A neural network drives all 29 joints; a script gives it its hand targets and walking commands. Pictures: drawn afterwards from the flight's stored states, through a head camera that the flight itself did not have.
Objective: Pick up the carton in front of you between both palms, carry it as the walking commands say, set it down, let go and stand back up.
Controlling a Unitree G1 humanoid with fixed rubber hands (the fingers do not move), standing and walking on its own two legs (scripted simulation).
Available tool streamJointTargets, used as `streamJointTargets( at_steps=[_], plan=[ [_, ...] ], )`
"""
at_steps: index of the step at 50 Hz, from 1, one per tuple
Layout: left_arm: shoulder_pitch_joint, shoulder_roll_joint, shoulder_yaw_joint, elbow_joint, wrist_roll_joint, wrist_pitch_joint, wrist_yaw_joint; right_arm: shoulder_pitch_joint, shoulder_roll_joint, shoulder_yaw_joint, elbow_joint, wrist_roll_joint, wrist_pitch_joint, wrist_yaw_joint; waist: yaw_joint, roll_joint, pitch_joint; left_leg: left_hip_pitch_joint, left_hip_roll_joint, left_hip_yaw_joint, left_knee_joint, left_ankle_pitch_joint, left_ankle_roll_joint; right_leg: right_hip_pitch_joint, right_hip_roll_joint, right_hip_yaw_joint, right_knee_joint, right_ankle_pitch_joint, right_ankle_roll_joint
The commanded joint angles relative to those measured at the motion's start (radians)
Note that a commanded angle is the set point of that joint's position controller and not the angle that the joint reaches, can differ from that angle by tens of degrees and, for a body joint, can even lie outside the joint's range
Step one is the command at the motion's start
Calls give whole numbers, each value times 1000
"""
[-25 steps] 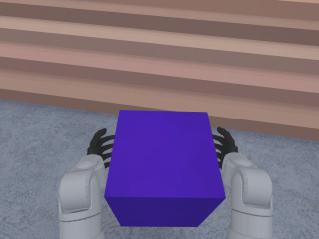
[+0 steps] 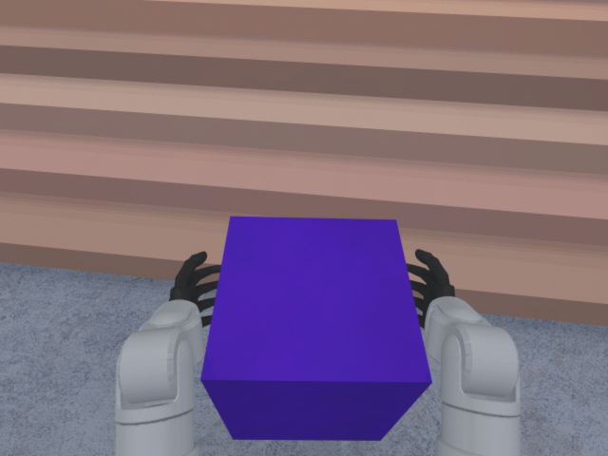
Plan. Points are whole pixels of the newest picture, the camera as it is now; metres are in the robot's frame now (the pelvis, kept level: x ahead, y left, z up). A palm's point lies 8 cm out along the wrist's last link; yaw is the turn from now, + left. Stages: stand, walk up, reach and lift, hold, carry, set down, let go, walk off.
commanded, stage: carry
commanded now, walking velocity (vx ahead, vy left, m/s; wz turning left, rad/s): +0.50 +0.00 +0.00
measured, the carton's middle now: (310, 335) +0.27 +0.00 +0.02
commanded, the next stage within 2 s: none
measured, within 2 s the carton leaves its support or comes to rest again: neither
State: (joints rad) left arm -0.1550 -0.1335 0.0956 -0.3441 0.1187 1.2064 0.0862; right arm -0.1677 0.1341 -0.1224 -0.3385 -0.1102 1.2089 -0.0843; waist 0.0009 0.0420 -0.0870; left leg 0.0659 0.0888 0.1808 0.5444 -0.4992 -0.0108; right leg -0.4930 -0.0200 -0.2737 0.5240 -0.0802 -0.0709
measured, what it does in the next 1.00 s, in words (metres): walks ahead: left foot, then right foot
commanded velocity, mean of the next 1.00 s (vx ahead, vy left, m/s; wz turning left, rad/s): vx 0.50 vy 0.00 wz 0.00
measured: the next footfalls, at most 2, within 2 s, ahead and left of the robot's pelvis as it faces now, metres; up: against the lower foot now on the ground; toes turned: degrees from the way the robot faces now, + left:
left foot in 0.46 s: +0.49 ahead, +0.12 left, +0.00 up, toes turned +10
right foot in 0.88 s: +0.72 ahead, -0.06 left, +0.00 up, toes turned -7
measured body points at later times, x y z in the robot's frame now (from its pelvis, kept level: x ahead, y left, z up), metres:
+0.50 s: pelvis +0.34 +0.03 +0.00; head +0.34 +0.04 +0.45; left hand +0.65 +0.18 +0.13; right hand +0.65 -0.13 +0.13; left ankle +0.46 +0.11 -0.71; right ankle +0.13 -0.07 -0.69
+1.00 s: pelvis +0.64 +0.01 +0.01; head +0.71 +0.00 +0.46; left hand +1.05 +0.18 +0.16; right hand +1.06 -0.13 +0.16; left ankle +0.51 +0.11 -0.59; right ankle +0.69 -0.06 -0.71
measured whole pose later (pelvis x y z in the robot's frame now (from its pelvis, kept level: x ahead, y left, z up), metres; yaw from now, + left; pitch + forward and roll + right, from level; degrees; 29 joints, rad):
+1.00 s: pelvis +0.64 +0.01 +0.01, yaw +0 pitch +5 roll +0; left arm -0.92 0.01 0.28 0.15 0.08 1.32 0.13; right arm -0.93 -0.04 -0.32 0.14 -0.07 1.34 -0.14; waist 0.07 0.03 0.03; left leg -0.49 0.00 0.04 1.36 -0.45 0.05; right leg -0.46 0.02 -0.15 0.60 -0.24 -0.10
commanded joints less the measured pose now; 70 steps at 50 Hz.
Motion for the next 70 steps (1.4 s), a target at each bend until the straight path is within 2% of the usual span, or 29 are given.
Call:
streamJointTargets(
  at_steps=[1, 2, 4, 6, 12, 19, 23, 24, 25, 26, 29, 36, 41, 43, 44, 45, 46, 47, 49, 51, 59, 62, 64, 65, 66, 67, 68, 69, 70],
  plan=[
    [-397, -905, -692, 14, -393, -3, -259, -431, 859, 721, -58, 396, 15, 269, 36, -325, -360, -665, -137, -62, 719, 51, -7, 802, -423, 842, -306, -220, -205],
    [-415, -925, -700, -7, -411, -9, -264, -438, 892, 729, -33, 394, 5, 269, 28, -243, -326, -725, -65, -165, 833, 39, 29, 770, -422, 739, -294, -114, -200],
    [-444, -986, -722, -28, -429, -29, -270, -435, 951, 737, -37, 394, -21, 270, 19, -74, -298, -703, 23, -192, 749, 148, 54, 620, -359, 542, -278, 34, -125],
    [-451, -1005, -739, -44, -439, -44, -274, -403, 982, 742, -22, 386, -43, 264, 13, -87, -286, -643, 43, -173, 600, 218, 48, 534, -314, 404, -312, -1, -67],
    [-374, -944, -741, -51, -443, -58, -293, -317, 973, 758, -9, 349, -77, 239, 15, -162, -191, -690, 15, -50, 236, 337, 8, 545, -243, 208, -362, 83, -58],
    [-497, -779, -704, -126, -435, -20, -255, -511, 806, 766, -142, 411, -21, 222, 31, -197, -68, -640, -18, 23, 9, 463, 31, 564, -216, 120, -313, 202, -41],
    [-694, -632, -672, -99, -431, 33, -213, -659, 652, 697, -79, 421, 38, 201, -33, -126, -214, -204, -125, 107, -41, 341, 61, 458, -138, 20, 112, 397, 11],
    [-756, -600, -658, -77, -435, 52, -204, -694, 613, 666, -39, 421, 52, 194, -78, -5, -290, -4, 25, -123, -79, 206, 89, 271, -100, 31, 347, 169, 37],
    [-833, -611, -646, -78, -459, 73, -195, -746, 576, 639, 1, 415, 57, 188, -85, 275, -357, 179, 270, -613, -201, 77, 244, -29, 34, 74, 658, -160, 77],
    [-899, -608, -628, -47, -467, 84, -188, -808, 609, 638, 18, 452, 72, 184, -80, 273, -337, 196, 295, -715, -268, 229, 269, -179, 55, 202, 822, -432, 52],
    [-1023, -691, -584, 44, -480, 96, -175, -1011, 700, 632, 32, 519, 88, 187, -68, 27, -329, 70, 240, -434, -181, 565, 205, -222, -61, 291, 797, -301, 1],
    [-1267, -761, -517, 231, -454, 110, -146, -1293, 791, 560, 213, 552, 106, 200, -45, 73, -331, 27, 166, -197, -215, 644, 209, -228, -59, 215, 447, -176, 42],
    [-1396, -809, -455, 357, -470, 119, -154, -1388, 827, 472, 364, 514, 112, 193, -43, 128, -314, -1, 101, -54, -113, 821, 175, -69, 16, 118, 144, -14, 17],
    [-1417, -839, -421, 402, -472, 124, -164, -1420, 844, 439, 405, 494, 117, 185, 5, 97, -372, -23, 85, 3, 101, 1013, 156, 106, 73, 72, 53, 39, -12],
    [-1421, -848, -404, 424, -469, 125, -171, -1421, 853, 430, 426, 490, 119, 181, 70, 33, -412, -116, 48, 42, 296, 1008, 120, 308, 83, 52, -59, 158, -15],
    [-1403, -850, -378, 452, -465, 124, -178, -1446, 849, 421, 438, 477, 120, 178, 140, -56, -433, -318, 11, 5, 476, 766, 90, 534, -1, 161, -73, 239, -14],
    [-1439, -844, -365, 468, -466, 122, -182, -1445, 870, 418, 458, 463, 127, 178, 70, -300, -433, -559, -87, -45, 644, 81, 60, 739, -242, 485, 31, 880, -59],
    [-1423, -832, -342, 480, -465, 124, -183, -1414, 881, 384, 485, 445, 131, 170, 87, -358, -554, -779, -157, -122, 923, -51, 44, 908, -365, 742, -29, 647, -258],
    [-1500, -935, -357, 400, -510, 116, -199, -1469, 896, 364, 424, 415, 125, 157, 91, -203, -487, -940, -95, -202, 1027, 53, 76, 844, -307, 698, -83, 307, -244],
    [-1597, -990, -394, 284, -545, 108, -200, -1490, 921, 364, 370, 401, 115, 143, 73, -113, -444, -995, -75, -193, 1051, 97, 77, 802, -302, 618, -90, 342, -208],
    [-1468, -867, -506, 98, -528, 87, -181, -1311, 807, 465, 227, 318, 80, 100, 147, -136, -353, -1559, -25, -126, 1432, -168, 130, 1015, -303, 538, -137, 304, -197],
    [-1437, -855, -530, 139, -557, 94, -207, -1302, 761, 480, 253, 317, 80, 98, 63, -100, -272, -1046, -24, -18, 774, -64, 136, 557, -158, 276, -316, 510, -119],
    [-1407, -859, -512, 192, -548, 105, -219, -1263, 784, 499, 304, 322, 83, 100, -53, -256, -468, -471, -198, 130, 654, 239, 155, 382, -146, 145, -129, 1484, -120],
    [-1411, -861, -516, 188, -536, 99, -225, -1281, 822, 526, 276, 351, 80, 109, -162, -365, -589, -323, -187, 62, 479, 366, 138, 448, -180, 154, 128, 1629, -77],
    [-1434, -876, -514, 170, -518, 96, -228, -1326, 864, 556, 249, 376, 69, 118, -211, -213, -717, -168, -187, -61, 265, 441, 188, 486, -114, 182, 469, 1431, -5],
    [-1435, -908, -522, 176, -499, 93, -228, -1321, 893, 580, 250, 415, 61, 130, -196, 128, -795, 180, 32, -413, 49, 1033, 294, 197, 31, 248, 872, 206, 71],
    [-1361, -881, -508, 198, -483, 87, -221, -1272, 930, 599, 261, 466, 47, 146, -184, 337, -877, 347, 231, -874, 7, 1255, 490, -128, 213, 413, 1364, -251, 86],
    [-1323, -844, -470, 207, -427, 73, -207, -1301, 981, 627, 230, 512, 44, 162, -173, 136, -808, 325, 197, -826, 75, 1173, 437, -256, 178, 533, 1493, -234, 27],
    [-1318, -828, -437, 202, -389, 70, -196, -1354, 1004, 640, 196, 541, 32, 172, -169, 98, -719, 313, 194, -772, 81, 1106, 382, -368, 154, 486, 1489, -258, 5]
  ],
)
